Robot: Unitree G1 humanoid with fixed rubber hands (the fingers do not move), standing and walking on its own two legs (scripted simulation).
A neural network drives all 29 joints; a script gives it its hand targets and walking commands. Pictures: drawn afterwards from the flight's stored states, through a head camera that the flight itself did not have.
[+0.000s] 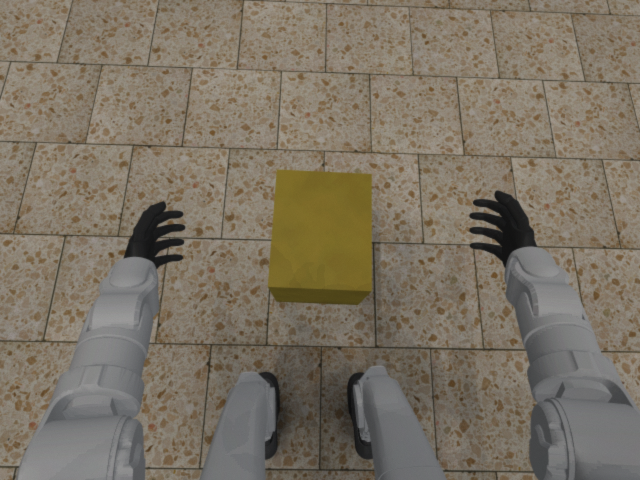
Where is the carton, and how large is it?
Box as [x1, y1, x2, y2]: [268, 169, 371, 304]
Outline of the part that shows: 277,169 268,277 269,289 277,301 357,304 371,290 371,174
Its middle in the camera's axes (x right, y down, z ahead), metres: +0.00 +0.00 +1.00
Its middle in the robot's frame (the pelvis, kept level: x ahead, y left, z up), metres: +0.54 -0.04 -0.57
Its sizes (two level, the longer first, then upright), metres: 0.286 0.230 0.246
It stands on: the floor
